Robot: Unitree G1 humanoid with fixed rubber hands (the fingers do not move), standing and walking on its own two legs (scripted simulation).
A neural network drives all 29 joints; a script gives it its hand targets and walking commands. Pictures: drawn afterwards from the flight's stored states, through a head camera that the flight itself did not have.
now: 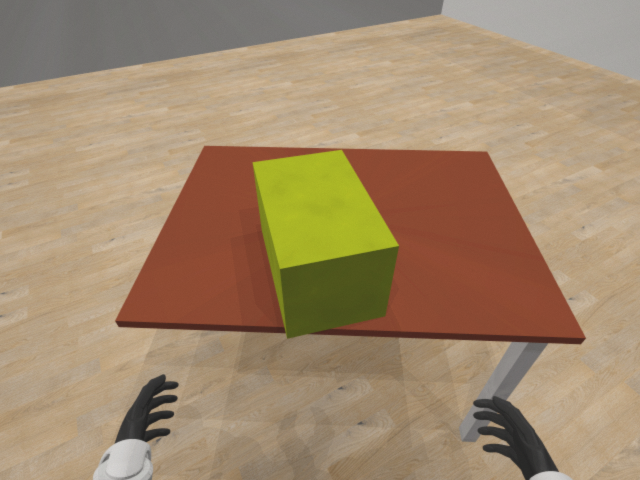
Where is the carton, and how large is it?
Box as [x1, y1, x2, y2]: [253, 150, 398, 338]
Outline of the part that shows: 341,150 253,162 261,227 287,338 385,315 398,245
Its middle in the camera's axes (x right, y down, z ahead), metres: +0.00 +0.00 +0.78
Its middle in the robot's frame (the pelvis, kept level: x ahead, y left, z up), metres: +0.57 +0.03 -0.05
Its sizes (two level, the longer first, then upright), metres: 0.310 0.195 0.192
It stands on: a table, 0.61 m high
